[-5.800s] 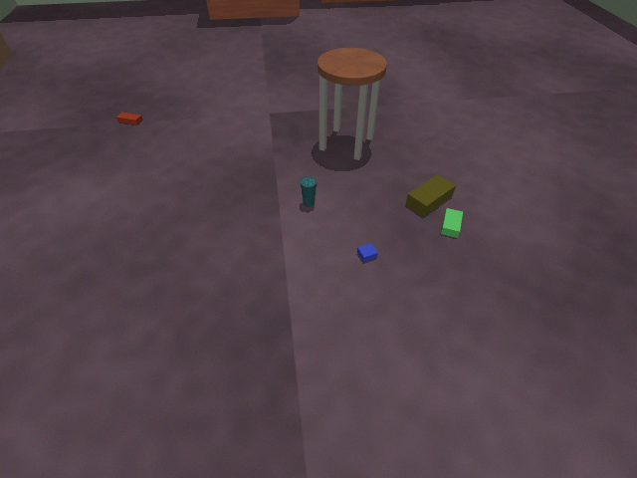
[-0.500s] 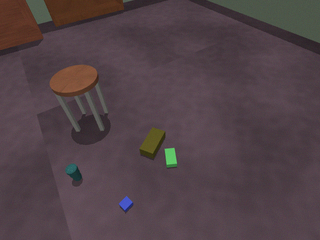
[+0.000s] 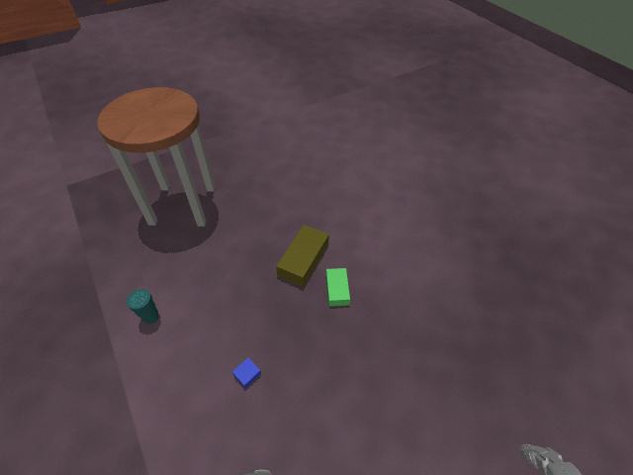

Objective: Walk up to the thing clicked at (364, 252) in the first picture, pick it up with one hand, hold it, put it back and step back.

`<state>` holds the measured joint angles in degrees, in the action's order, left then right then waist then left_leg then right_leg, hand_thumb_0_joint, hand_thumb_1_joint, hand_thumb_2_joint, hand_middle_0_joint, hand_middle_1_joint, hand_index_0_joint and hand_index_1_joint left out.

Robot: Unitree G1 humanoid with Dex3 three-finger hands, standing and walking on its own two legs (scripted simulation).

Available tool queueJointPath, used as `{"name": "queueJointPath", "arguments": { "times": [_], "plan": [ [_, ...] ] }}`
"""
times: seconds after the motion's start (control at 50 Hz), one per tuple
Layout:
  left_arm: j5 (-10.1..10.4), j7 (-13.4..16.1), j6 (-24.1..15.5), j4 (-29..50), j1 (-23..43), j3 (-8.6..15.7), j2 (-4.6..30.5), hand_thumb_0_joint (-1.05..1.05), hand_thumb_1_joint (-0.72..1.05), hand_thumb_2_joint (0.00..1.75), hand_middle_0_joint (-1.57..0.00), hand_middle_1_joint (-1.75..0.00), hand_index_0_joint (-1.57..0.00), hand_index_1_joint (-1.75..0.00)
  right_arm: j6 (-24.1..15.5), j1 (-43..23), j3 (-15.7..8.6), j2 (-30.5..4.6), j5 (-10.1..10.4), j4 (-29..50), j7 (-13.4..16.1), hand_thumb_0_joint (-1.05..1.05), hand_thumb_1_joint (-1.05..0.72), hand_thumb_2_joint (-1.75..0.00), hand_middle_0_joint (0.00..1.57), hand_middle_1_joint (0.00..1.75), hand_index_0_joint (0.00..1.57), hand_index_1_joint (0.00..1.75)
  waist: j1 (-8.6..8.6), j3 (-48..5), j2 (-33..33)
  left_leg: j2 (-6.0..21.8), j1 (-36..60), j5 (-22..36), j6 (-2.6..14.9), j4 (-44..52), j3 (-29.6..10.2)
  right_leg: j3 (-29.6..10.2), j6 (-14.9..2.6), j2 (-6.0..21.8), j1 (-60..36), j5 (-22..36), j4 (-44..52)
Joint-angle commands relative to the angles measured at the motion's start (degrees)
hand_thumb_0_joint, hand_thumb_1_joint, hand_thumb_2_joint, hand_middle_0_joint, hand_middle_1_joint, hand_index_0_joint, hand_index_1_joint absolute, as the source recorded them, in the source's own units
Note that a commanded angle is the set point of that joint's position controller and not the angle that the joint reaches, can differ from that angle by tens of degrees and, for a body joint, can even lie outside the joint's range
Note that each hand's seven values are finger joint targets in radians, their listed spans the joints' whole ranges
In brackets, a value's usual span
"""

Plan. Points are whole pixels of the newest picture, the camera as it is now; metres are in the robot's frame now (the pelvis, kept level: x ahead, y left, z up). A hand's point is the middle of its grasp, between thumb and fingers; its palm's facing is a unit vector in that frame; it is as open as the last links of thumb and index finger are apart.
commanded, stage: walk up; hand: left
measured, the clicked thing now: (247, 372) +0.51 +0.22 -0.74
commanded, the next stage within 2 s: none
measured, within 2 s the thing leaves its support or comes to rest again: neither
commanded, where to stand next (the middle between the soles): +0.13 +0.01 m, yaw +1 degrees
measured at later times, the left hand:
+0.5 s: hand out of the picture +0.10 +0.26 -0.13, palm faces -0.02 -0.94 -0.34, open 7.4 cm
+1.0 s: hand out of the picture +0.15 +0.28 -0.16, palm faces +0.00 -0.92 -0.38, open 7.4 cm
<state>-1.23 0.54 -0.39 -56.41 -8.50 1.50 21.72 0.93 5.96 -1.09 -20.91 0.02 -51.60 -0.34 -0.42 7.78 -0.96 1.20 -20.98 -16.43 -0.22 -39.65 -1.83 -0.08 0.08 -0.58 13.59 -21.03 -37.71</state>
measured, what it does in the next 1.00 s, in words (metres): steps on the spot: left foot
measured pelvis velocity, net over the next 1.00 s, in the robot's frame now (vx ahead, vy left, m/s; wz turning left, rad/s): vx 0.08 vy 0.01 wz -0.01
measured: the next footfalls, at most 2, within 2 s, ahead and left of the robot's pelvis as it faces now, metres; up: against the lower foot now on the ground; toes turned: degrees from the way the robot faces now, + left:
left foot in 0.88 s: +0.25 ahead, +0.12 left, +0.00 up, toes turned -1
right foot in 1.20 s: +0.04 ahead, -0.13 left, +0.00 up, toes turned -3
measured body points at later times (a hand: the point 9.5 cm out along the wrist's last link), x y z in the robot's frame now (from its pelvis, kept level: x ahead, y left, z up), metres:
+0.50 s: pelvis +0.02 +0.00 +0.02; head +0.01 +0.01 +0.47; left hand +0.10 +0.31 -0.10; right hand +0.10 -0.30 -0.10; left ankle +0.06 +0.12 -0.72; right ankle -0.01 -0.13 -0.71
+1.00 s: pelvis +0.08 +0.01 +0.00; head +0.15 +0.02 +0.44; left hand +0.15 +0.32 -0.13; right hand +0.20 -0.30 -0.12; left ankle +0.21 +0.12 -0.72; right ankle +0.01 -0.12 -0.65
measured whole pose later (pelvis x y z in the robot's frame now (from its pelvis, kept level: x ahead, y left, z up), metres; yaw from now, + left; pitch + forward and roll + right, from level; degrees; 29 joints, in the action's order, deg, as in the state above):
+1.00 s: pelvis +0.08 +0.01 +0.00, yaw -1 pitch -4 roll +1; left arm 1.9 2.2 3.1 -52.5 -9.7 2.0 22.1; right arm 1.4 4.5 -2.5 -20.4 0.5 -50.4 0.4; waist -1.0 13.5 1.7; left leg -1.6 -23.0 -6.1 1.9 -33.1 1.0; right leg -5.3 -0.5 -2.7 18.5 -33.8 -66.0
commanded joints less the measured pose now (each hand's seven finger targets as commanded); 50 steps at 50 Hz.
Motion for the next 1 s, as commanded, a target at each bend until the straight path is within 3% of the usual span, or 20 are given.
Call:
{"name": "queueJointPath", "arguments": {
  "times": [0.0, 0.06, 0.36, 0.38, 0.4, 0.44, 0.5, 0.54, 0.56, 0.58, 0.6, 0.62, 0.64, 0.72, 0.8, 0.84, 0.86, 0.88, 0.9, 0.98],
  "plan": [
    [0.6, 0.1, -2.0, 4.0, 5.8, 2.0, 12.9, 0.00, 0.90, 0.90, -0.20, -0.30, -0.20, -0.30, -2.2, -1.2, -3.5, -12.3, -0.1, 0.6, 0.1, 0.00, -0.90, -0.90, 0.20, 0.30, 0.20, 0.30, 2.06, -7.3, 1.1, 3.5, 11.9, -0.5, 3.12, 12.4, -7.0, -9.2, -3.69, 8.1, 7.4, 1.6, 13.3],
    [0.7, -0.3, -2.0, 1.3, 3.3, 2.0, 11.8, 0.00, 0.90, 0.90, -0.20, -0.30, -0.20, -0.30, -2.7, -3.3, -2.7, -11.9, -0.4, -0.7, -0.4, 0.00, -0.90, -0.90, 0.20, 0.30, 0.20, 0.30, 0.28, -6.6, 2.9, 5.1, 8.1, -2.7, 3.74, 15.3, -8.0, -7.8, -3.01, 6.6, 2.2, -1.3, 16.1],
    [1.3, -0.4, -1.6, -4.3, 5.7, 1.5, 10.9, 0.00, 0.90, 0.90, -0.20, -0.30, -0.20, -0.30, -3.3, -4.4, -1.2, -11.1, 0.0, -8.4, 0.2, 0.00, -0.90, -0.90, 0.20, 0.30, 0.20, 0.30, 0.12, -9.7, 0.3, 5.2, 11.9, 11.0, 1.38, 21.4, -6.0, -5.3, -1.62, 7.2, -7.2, 13.4, 21.2],
    [0.3, -1.3, -2.1, -2.7, 1.8, 2.9, 13.4, 0.00, 0.90, 0.90, -0.20, -0.30, -0.20, -0.30, -3.6, 0.9, -3.3, -14.8, -0.8, -6.7, -0.7, 0.00, -0.90, -0.90, 0.20, 0.30, 0.20, 0.30, 0.24, -13.2, 0.0, 2.7, 13.1, -13.4, 3.99, 19.7, -5.3, -4.0, -3.72, 4.4, -7.6, -8.7, 18.5],
    [-0.2, -1.5, -1.9, -2.7, 1.3, 2.9, 13.4, 0.00, 0.90, 0.90, -0.20, -0.30, -0.20, -0.30, -3.3, 1.4, -3.8, -15.4, -1.4, -6.7, -1.1, 0.00, -0.90, -0.90, 0.20, 0.30, 0.20, 0.30, 0.37, -10.1, -1.4, 3.5, 10.9, -23.1, 4.69, 20.5, -7.5, -5.6, -4.38, 4.7, -2.9, -16.8, 17.0],
    [-0.7, -1.8, -1.9, -0.9, 2.7, 2.8, 11.7, 0.00, 0.90, 0.90, -0.20, -0.30, -0.20, -0.30, -3.1, 3.0, -4.4, -15.1, -1.6, -5.6, -1.3, 0.00, -0.90, -0.90, 0.20, 0.30, 0.20, 0.30, 1.33, -4.1, -3.4, 6.6, 11.1, -24.3, 6.55, 23.4, -13.4, -4.2, -4.06, 3.4, 6.0, -14.6, 11.9],
    [-0.4, -1.3, -3.1, -0.4, 0.4, 2.7, 10.3, 0.00, 0.90, 0.90, -0.20, -0.30, -0.20, -0.30, -3.6, 4.3, -5.5, -16.3, -1.6, -3.3, -1.2, 0.00, -0.90, -0.90, 0.20, 0.30, 0.20, 0.30, 1.15, -5.5, -4.9, 13.0, 15.8, -8.9, 11.22, 23.9, -19.7, -0.3, -2.78, 1.3, 7.3, -2.0, 7.5],
    [-0.6, -1.7, -3.0, -0.3, -2.8, 3.3, 10.7, 0.00, 0.90, 0.90, -0.20, -0.30, -0.20, -0.30, -3.0, 2.1, -5.7, -16.1, -1.8, -0.9, -1.5, 0.00, -0.90, -0.90, 0.20, 0.30, 0.20, 0.30, -0.13, -6.7, -6.0, 11.0, 8.2, -20.2, 10.23, 24.8, -16.6, 0.0, -3.08, 1.4, 0.0, -5.2, 10.8],
    [-0.9, -1.5, -3.1, -0.6, -5.3, 3.5, 10.7, 0.00, 0.90, 0.90, -0.20, -0.30, -0.20, -0.30, -2.4, 0.2, -5.4, -15.9, -1.5, 0.0, -1.8, 0.00, -0.90, -0.90, 0.20, 0.30, 0.20, 0.30, -1.91, -4.6, -7.2, 9.4, 3.1, -22.2, 8.41, 22.8, -14.3, -0.7, -3.67, 1.6, -4.4, -5.6, 14.3],
    [-1.3, -1.2, -3.5, -1.0, -8.3, 4.0, 12.4, 0.00, 0.90, 0.90, -0.20, -0.30, -0.20, -0.30, -2.1, -2.1, -4.7, -13.1, -1.2, 1.1, -1.9, 0.00, -0.90, -0.90, 0.20, 0.30, 0.20, 0.30, -3.77, -2.6, -1.4, 4.9, -3.7, -18.5, 5.64, 14.1, -8.5, -8.4, -5.32, 4.6, -9.3, -10.5, 21.4],
    [-1.7, -0.8, -4.2, -1.3, -11.3, 5.2, 17.0, 0.00, 0.90, 0.90, -0.20, -0.30, -0.20, -0.30, -2.1, -3.1, -4.0, -10.1, -1.0, 2.4, -1.9, 0.00, -0.90, -0.90, 0.20, 0.30, 0.20, 0.30, -4.70, -0.2, 9.5, -3.2, -16.6, -12.7, 2.23, -2.7, -0.2, -26.0, -8.69, 13.9, -16.9, -17.5, 28.6],
    [-1.2, -0.5, -4.5, 0.1, -10.5, 6.0, 19.5, 0.00, 0.90, 0.90, -0.20, -0.30, -0.20, -0.30, -2.5, -3.3, -4.1, -11.3, -1.8, 2.9, -1.4, 0.00, -0.90, -0.90, 0.20, 0.30, 0.20, 0.30, -4.95, 3.9, 8.0, -2.8, -23.2, -11.2, 1.23, -8.3, -1.6, -31.1, -12.70, 21.3, -17.9, -8.9, 29.5],
    [-0.5, -0.3, -4.7, 1.5, -9.2, 5.9, 18.8, 0.00, 0.90, 0.90, -0.20, -0.30, -0.20, -0.30, -3.1, -0.6, -4.4, -12.8, -1.5, 2.1, -1.0, 0.00, -0.90, -0.90, 0.20, 0.30, 0.20, 0.30, -3.89, 4.2, 3.9, -1.1, -23.0, -10.3, 1.20, -10.1, -4.6, -28.9, -15.24, 22.5, -18.5, 6.0, 25.8],
    [0.2, 0.4, -4.5, 3.6, -7.6, 4.7, 14.8, 0.00, 0.90, 0.90, -0.20, -0.30, -0.20, -0.30, -2.7, 2.1, -4.5, -11.2, -1.3, 1.9, -1.5, 0.00, -0.90, -0.90, 0.20, 0.30, 0.20, 0.30, -1.14, -1.9, 7.8, -0.3, -13.4, -5.9, 0.73, -6.9, -1.9, -9.6, -10.60, 15.1, -19.0, 44.8, 18.1],
    [1.6, 1.5, -2.2, 6.3, -1.7, 3.1, 13.3, 0.00, 0.90, 0.90, -0.20, -0.30, -0.20, -0.30, -1.8, 2.9, -3.9, -9.0, -0.2, 0.2, -0.8, 0.00, -0.90, -0.90, 0.20, 0.30, 0.20, 0.30, 0.22, -4.6, 10.0, -1.8, 6.4, 9.5, 1.33, 5.3, 3.5, -2.9, -6.59, 10.7, -4.9, 49.9, 8.7],
    [3.0, 1.9, -0.5, 7.7, -0.5, 2.7, 12.6, 0.00, 0.90, 0.90, -0.20, -0.30, -0.20, -0.30, -1.5, 7.5, -4.8, -11.6, -0.2, -0.4, 0.1, 0.00, -0.90, -0.90, 0.20, 0.30, 0.20, 0.30, 3.58, -8.3, 4.8, -2.7, 15.4, 30.5, 2.94, 13.4, 4.5, -0.3, -3.14, 6.9, -1.1, 43.3, -3.1],
    [3.9, 1.8, 0.0, 8.2, -2.4, 2.5, 10.8, 0.00, 0.90, 0.90, -0.20, -0.30, -0.20, -0.30, -1.5, 10.0, -6.0, -15.3, -0.3, -0.1, 0.7, 0.00, -0.90, -0.90, 0.20, 0.30, 0.20, 0.30, 4.96, -13.0, -1.9, 2.9, 23.2, 54.1, 5.80, 11.4, -0.1, 0.1, -0.87, 2.4, 2.8, 31.6, -12.4],
    [4.7, 2.0, 0.6, 8.9, -5.8, 2.5, 8.9, 0.00, 0.90, 0.90, -0.20, -0.30, -0.20, -0.30, -1.4, 11.2, -6.4, -16.9, -0.4, 1.5, 1.4, 0.00, -0.90, -0.90, 0.20, 0.30, 0.20, 0.30, 4.48, -17.8, -9.2, 13.6, 27.7, 65.9, 12.08, 12.8, -12.4, -0.7, 0.70, -3.8, 7.1, -4.1, -25.8],
    [4.3, 2.6, 2.0, 7.7, -10.0, 2.9, 10.1, 0.00, 0.90, 0.90, -0.20, -0.30, -0.20, -0.30, -1.0, 9.4, -7.0, -19.1, 0.7, 2.5, 1.6, 0.00, -0.90, -0.90, 0.20, 0.30, 0.20, 0.30, 2.72, -20.9, -10.1, 19.6, 24.1, 68.9, 17.28, 12.4, -18.3, -4.9, -0.28, -4.5, 5.5, -18.6, -34.3],
    [2.8, 1.8, 4.3, 6.3, -10.9, 3.7, 11.4, 0.00, 0.90, 0.90, -0.20, -0.30, -0.20, -0.30, 0.3, -0.8, -5.9, -14.7, 0.2, 7.0, 3.1, 0.00, -0.90, -0.90, 0.20, 0.30, 0.20, 0.30, -0.98, -12.4, -4.1, 15.9, 6.8, 37.8, 14.41, 15.1, -11.6, -8.8, -0.97, -1.3, 6.6, -12.2, -39.0]
  ]
}}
